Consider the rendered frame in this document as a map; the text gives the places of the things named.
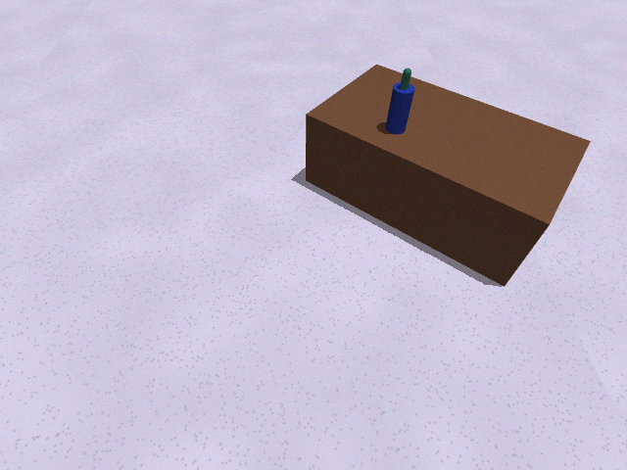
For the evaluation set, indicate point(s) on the bottle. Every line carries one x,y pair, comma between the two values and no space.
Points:
400,105

